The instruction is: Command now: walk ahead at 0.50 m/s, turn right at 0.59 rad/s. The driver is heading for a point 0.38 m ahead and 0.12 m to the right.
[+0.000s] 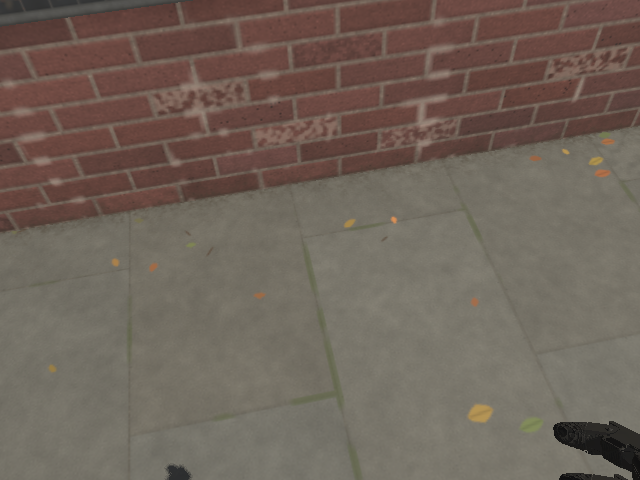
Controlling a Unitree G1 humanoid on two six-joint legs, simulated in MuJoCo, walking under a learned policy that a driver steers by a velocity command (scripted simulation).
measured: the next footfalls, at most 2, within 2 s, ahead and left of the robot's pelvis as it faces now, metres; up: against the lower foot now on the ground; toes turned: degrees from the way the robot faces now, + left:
left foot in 0.02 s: +0.19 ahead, +0.13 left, +0.00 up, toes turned -4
right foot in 0.54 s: +0.40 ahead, -0.18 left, +0.00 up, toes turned -19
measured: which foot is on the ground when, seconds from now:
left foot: up 0.00-0.00, down 0.02-0.54, up 0.56-0.88, down 0.90-1.00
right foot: down 0.00-0.04, up 0.06-0.52, down 0.54-1.00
